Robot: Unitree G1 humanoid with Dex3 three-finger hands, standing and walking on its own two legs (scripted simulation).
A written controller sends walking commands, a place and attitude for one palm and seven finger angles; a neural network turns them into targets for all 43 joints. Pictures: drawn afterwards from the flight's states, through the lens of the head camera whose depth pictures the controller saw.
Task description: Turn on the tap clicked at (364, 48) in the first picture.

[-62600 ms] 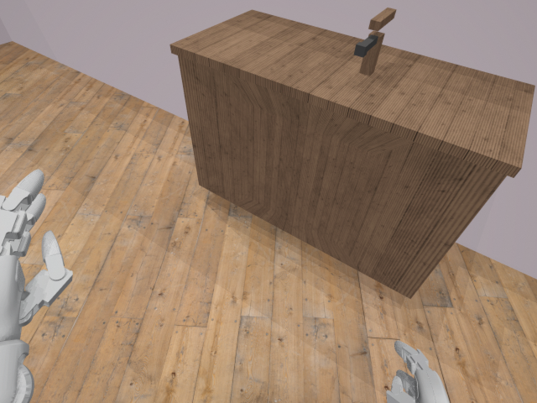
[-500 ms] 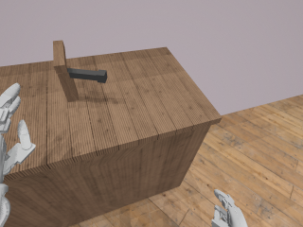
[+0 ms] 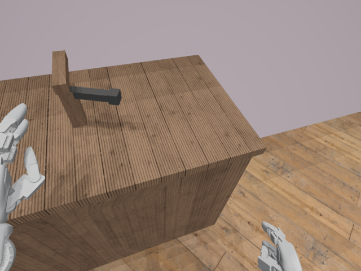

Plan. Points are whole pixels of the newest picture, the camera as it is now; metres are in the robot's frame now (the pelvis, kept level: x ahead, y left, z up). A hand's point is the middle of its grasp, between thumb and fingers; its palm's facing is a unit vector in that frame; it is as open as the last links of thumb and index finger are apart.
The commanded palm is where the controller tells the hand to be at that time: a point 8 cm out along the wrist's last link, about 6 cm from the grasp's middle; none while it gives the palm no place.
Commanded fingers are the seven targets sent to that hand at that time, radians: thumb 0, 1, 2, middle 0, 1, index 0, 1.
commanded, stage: come to a stop and stand still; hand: left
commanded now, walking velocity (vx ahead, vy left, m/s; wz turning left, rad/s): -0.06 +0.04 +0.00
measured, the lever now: (114, 96) +0.46 +0.21 +0.12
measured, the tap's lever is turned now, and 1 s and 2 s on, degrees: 66 66 66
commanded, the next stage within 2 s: look again from close up in 1.04 s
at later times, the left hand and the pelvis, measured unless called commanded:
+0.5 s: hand (44, 191) +0.20 +0.24 +0.14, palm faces +0.31 -0.86 -0.41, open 7.4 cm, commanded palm +0.15 +0.28 +0.17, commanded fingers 0.00 0.90 0.90 -0.20 -0.30 -0.20 -0.30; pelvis -0.01 +0.00 +0.00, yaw +0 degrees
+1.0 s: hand (33, 177) +0.21 +0.26 +0.16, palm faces +0.38 -0.85 -0.37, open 7.4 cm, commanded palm +0.16 +0.29 +0.17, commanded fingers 0.00 0.90 0.90 -0.20 -0.30 -0.20 -0.30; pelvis +0.00 +0.01 +0.00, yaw +0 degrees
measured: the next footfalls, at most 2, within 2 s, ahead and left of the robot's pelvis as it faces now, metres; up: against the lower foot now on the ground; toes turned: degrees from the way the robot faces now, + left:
none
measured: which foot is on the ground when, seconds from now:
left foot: down 0.00-1.00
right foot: down 0.00-1.00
